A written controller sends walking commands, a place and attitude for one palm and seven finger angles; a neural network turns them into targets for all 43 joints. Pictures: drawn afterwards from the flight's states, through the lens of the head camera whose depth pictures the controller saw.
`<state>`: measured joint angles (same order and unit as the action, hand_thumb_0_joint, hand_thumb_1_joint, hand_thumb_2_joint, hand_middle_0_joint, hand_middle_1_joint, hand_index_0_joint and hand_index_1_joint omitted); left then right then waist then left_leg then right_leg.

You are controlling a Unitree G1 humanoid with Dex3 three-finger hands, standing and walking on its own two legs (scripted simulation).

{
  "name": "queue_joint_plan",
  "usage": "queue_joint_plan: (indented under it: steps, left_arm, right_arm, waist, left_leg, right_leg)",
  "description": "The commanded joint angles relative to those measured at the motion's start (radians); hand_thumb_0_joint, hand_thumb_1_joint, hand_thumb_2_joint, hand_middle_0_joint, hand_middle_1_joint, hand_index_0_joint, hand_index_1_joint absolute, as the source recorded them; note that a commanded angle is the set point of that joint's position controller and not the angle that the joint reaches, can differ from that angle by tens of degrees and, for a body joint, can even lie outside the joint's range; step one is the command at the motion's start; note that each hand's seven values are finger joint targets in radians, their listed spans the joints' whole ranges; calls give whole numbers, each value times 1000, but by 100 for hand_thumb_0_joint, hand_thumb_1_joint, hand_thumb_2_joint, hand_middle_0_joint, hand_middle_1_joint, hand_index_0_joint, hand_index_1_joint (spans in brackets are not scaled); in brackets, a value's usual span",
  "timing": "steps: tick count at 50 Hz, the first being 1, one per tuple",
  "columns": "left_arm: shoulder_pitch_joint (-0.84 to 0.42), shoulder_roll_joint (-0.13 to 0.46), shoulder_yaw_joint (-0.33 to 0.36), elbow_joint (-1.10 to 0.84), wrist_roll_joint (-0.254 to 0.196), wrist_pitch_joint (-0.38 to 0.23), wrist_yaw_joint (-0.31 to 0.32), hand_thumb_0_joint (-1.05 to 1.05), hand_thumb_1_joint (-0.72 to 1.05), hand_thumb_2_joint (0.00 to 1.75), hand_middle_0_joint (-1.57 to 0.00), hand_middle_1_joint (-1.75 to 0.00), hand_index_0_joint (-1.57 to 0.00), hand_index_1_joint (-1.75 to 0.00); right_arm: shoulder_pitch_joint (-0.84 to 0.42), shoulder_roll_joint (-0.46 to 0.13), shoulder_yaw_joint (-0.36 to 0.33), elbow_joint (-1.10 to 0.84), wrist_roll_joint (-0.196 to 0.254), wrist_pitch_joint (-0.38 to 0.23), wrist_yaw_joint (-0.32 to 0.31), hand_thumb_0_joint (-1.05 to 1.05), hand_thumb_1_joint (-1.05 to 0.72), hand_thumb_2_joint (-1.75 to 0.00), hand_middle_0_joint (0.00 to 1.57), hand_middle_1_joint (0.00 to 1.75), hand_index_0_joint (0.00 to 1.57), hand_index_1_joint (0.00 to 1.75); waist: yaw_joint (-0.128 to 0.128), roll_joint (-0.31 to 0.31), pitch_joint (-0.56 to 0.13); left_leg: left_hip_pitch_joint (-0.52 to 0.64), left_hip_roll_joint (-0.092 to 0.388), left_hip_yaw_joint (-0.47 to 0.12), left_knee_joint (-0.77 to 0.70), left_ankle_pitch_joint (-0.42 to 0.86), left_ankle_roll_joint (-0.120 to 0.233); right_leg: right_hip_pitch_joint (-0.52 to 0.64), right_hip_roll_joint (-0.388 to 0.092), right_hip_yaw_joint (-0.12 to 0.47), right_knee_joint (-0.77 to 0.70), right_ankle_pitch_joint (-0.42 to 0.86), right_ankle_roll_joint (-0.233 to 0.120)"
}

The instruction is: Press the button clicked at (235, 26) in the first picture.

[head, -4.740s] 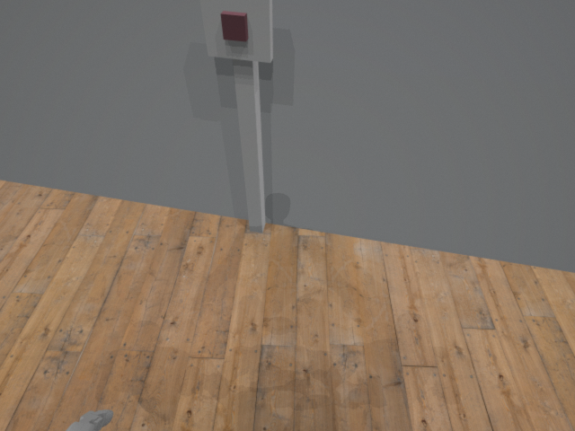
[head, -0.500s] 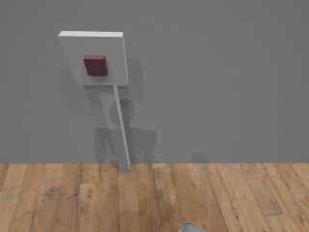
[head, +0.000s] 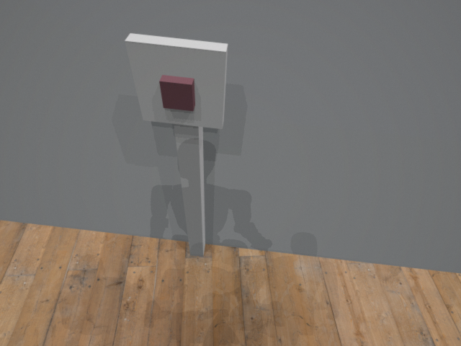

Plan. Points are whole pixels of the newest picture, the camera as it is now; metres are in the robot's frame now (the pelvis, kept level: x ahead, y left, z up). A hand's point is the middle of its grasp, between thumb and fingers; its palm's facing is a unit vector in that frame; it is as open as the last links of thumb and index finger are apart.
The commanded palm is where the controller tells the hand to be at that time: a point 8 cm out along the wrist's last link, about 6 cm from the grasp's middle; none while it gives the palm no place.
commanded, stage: come to a stop and stand still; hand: left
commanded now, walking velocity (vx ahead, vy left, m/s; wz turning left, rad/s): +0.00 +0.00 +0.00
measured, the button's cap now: (178, 92) +0.54 +0.16 +0.14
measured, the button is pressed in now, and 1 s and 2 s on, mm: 0 0 0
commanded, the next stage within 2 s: look again from close up in 1.00 s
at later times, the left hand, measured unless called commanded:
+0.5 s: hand out of the picture -0.04 +0.19 -0.15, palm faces +0.01 -0.98 -0.20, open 7.4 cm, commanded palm none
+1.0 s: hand out of the picture -0.06 +0.14 -0.16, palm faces +0.01 -0.99 -0.15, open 7.4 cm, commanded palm none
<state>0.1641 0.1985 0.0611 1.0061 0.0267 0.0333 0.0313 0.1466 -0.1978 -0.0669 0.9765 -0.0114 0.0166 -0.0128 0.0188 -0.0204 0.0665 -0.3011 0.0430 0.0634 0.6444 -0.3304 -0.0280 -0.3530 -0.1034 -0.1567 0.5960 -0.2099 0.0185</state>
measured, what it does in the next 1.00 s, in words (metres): steps on the spot: right foot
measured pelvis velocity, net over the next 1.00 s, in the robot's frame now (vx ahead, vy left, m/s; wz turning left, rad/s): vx -0.04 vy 0.00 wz -0.03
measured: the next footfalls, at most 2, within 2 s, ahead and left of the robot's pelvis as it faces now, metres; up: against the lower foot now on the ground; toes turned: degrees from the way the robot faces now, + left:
right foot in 0.38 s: -0.02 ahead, -0.10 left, +0.00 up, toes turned -4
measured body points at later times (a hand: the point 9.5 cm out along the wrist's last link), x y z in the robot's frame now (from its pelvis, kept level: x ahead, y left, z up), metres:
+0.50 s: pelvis -0.02 +0.03 +0.02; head -0.02 +0.01 +0.47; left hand -0.04 +0.25 -0.14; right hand -0.02 -0.20 -0.15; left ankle +0.02 +0.10 -0.72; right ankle -0.06 -0.10 -0.72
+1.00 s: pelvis -0.04 +0.00 +0.02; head -0.03 -0.01 +0.47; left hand -0.06 +0.20 -0.14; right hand -0.10 -0.20 -0.15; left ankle +0.02 +0.10 -0.72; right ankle -0.06 -0.10 -0.72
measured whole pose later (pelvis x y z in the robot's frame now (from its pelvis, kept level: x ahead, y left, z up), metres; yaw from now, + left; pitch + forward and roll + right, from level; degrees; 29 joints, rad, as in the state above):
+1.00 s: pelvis -0.04 +0.00 +0.02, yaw -2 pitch -1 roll +0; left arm 0.35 0.09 -0.01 1.15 0.00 -0.01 0.04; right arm 0.35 -0.10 -0.01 1.19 -0.01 0.01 -0.03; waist -0.02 0.00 0.02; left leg -0.24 0.02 0.10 0.41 -0.14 0.02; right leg -0.14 0.01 -0.04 0.43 -0.27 -0.03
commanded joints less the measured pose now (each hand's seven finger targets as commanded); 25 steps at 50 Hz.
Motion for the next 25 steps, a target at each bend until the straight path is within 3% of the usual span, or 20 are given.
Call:
queue_joint_plan:
  steps: [1,3,4,6,10,13,15,17,18,19,21,23,25]
  left_arm:
    - [19,67,12,-68,-5,19,5,0,90,90,-20,-30,-20,-30]
    - [74,74,19,-29,2,17,-7,0,90,90,-20,-30,-20,-30]
    - [110,74,19,-5,3,13,-8,0,90,90,-20,-30,-20,-30]
    - [144,69,8,19,0,4,-7,0,90,90,-20,-30,-20,-30]
    - [136,48,-15,33,-3,-2,-1,0,90,90,-20,-30,-20,-30]
    - [127,37,-28,48,-7,-8,1,0,90,90,-20,-30,-20,-30]
    - [175,32,-30,78,-11,-13,6,0,90,90,-20,-30,-20,-30]
    - [230,41,-35,113,-10,-25,11,0,90,90,-20,-30,-20,-30]
    - [212,58,-38,118,-10,-31,14,0,90,90,-20,-30,-20,-30]
    - [203,59,-42,118,-12,-33,14,0,90,90,-20,-30,-20,-30]
    - [183,45,-46,124,-13,-40,12,0,90,90,-20,-30,-20,-30]
    - [177,34,-51,123,-14,-40,14,0,90,90,-20,-30,-20,-30]
    - [182,28,-51,119,-16,-38,14,0,90,90,-20,-30,-20,-30]
  right_arm:
    - [91,-175,-17,-39,-20,-11,-13,0,-90,-90,20,30,20,30]
    - [4,-130,3,-47,-17,-14,-24,0,-90,-90,20,30,20,30]
    - [-8,-118,9,-47,-15,-19,-26,0,-90,-90,20,30,20,30]
    - [23,-102,14,-29,-5,-28,-27,0,-90,-90,20,30,20,30]
    - [95,-88,11,23,0,-32,-33,0,-90,-90,20,30,20,30]
    - [134,-99,6,59,0,-30,-29,0,-90,-90,20,30,20,30]
    - [135,-96,9,76,3,-32,-28,0,-90,-90,20,30,20,30]
    - [120,-71,17,87,12,-34,-25,0,-90,-90,20,30,20,30]
    - [125,-50,23,93,16,-33,-20,0,-90,-90,20,30,20,30]
    - [132,-38,29,101,14,-33,-16,0,-90,-90,20,30,20,30]
    - [141,-48,29,120,7,-28,-14,0,-90,-90,20,30,20,30]
    - [163,-49,33,138,8,-27,-13,0,-90,-90,20,30,20,30]
    - [176,-46,37,151,5,-25,-12,0,-90,-90,20,30,20,30]
  waist:
    - [-44,343,-4]
    - [13,196,-5]
    - [20,172,-16]
    - [12,149,-69]
    - [-21,138,-98]
    - [-41,121,-94]
    - [-25,116,-108]
    - [-7,66,-95]
    - [-23,39,-62]
    - [-29,49,-31]
    - [-35,-72,-7]
    - [-40,-86,7]
    - [-37,-49,28]
  left_leg:
    - [-97,317,-393,-492,75,141]
    - [-58,239,-272,-449,73,139]
    - [-14,202,-216,-436,106,131]
    - [106,174,-162,-415,233,136]
    - [254,205,-176,-391,418,179]
    - [270,209,-198,-376,474,184]
    - [249,188,-189,-365,452,159]
    - [167,134,-154,-338,310,100]
    - [125,99,-134,-342,256,67]
    - [124,76,-128,-368,191,46]
    - [164,69,-104,-349,187,51]
    - [180,71,-102,-353,161,56]
    - [161,67,-103,-370,107,54]
  right_leg:
    - [-60,51,158,292,-326,3]
    - [-79,60,202,421,-228,-8]
    - [-90,61,201,442,-195,-1]
    - [-96,57,189,410,-167,15]
    - [-48,34,156,203,-226,27]
    - [26,39,137,30,-228,18]
    - [101,40,131,-90,-153,8]
    - [203,11,164,-267,17,-8]
    - [214,-27,199,-280,60,-28]
    - [180,-47,206,-272,38,-44]
    - [117,-28,208,-270,11,-40]
    - [90,-24,207,-284,-35,-37]
    - [77,-17,210,-288,-80,-37]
